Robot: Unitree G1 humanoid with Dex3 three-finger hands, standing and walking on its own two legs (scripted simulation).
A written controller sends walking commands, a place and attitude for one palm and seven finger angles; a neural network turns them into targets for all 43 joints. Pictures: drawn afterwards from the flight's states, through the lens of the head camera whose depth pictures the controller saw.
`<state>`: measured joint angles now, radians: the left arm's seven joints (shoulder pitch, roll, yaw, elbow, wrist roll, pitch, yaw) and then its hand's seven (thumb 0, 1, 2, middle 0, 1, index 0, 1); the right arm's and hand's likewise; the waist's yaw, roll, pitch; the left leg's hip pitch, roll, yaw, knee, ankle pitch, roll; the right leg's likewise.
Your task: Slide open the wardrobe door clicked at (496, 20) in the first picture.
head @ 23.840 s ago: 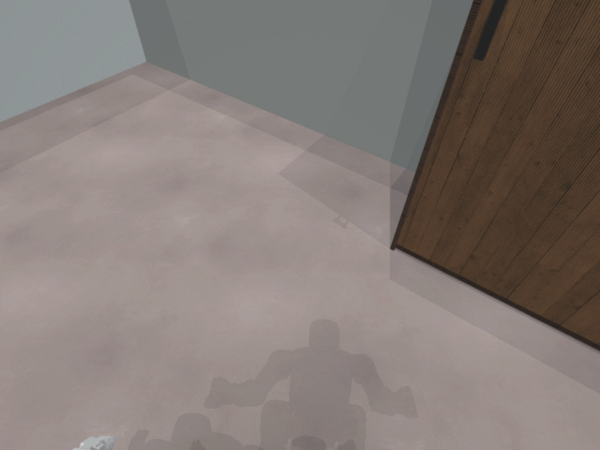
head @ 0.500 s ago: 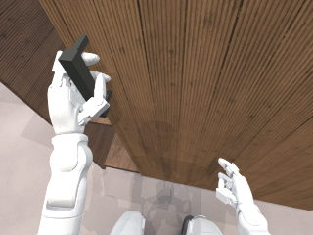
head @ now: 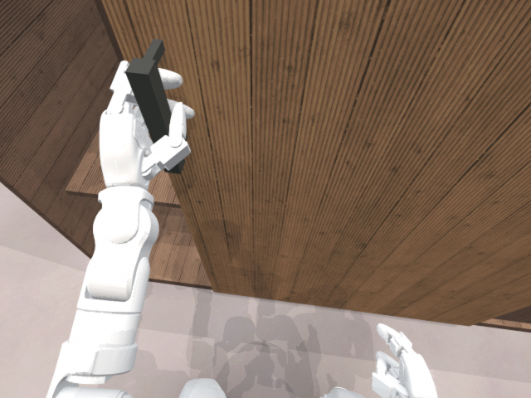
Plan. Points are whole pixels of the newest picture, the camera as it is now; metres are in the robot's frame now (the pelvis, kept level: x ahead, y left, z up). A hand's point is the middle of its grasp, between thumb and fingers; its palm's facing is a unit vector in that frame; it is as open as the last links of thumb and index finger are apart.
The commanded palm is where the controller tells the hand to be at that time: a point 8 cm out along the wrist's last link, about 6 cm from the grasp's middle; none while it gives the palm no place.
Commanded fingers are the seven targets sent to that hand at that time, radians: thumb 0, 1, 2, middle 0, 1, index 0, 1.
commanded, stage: step sideways, sliding the door along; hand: left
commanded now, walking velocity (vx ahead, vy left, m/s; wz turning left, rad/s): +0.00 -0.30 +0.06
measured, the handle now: (166, 112) +0.40 +0.20 +0.18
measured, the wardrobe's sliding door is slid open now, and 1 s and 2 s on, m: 0.36 0.58 0.58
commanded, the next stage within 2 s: stop walking and hold the door there in 1.32 s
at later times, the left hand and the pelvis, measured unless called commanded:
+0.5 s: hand (276, 153) +0.36 +0.06 +0.18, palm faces +0.22 -0.97 -0.04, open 6.1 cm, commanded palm +0.33 +0.04 +0.16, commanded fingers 0.00 0.90 0.90 -0.45 -1.40 -0.45 -1.40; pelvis -0.02 -0.12 +0.00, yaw +2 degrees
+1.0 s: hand (380, 165) +0.36 -0.06 +0.18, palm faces +0.28 -0.96 -0.06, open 6.3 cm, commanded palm +0.34 -0.08 +0.16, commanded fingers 0.00 0.90 0.90 -0.45 -1.40 -0.45 -1.40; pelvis -0.01 -0.26 +0.00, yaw +3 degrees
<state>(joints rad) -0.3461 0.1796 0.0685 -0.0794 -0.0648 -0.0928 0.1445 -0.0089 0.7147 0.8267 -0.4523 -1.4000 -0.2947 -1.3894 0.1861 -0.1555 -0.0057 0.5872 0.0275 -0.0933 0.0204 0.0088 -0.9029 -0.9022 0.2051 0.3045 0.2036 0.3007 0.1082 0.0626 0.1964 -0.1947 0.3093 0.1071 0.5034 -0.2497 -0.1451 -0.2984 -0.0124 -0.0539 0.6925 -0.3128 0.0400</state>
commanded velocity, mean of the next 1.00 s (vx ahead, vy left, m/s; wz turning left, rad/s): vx -0.03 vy -0.30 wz -0.04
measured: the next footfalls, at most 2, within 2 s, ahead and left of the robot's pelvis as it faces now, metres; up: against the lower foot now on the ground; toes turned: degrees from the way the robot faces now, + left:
right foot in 0.04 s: +0.04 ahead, -0.17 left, +0.00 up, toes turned -4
left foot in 0.24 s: +0.02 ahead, +0.07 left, +0.00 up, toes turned +12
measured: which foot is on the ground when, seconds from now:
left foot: down 0.00-0.04, up 0.06-0.22, down 0.24-0.60, up 0.62-0.76, down 0.78-1.00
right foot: up 0.00-0.02, down 0.04-0.22, up 0.24-0.58, down 0.60-0.76, up 0.78-1.00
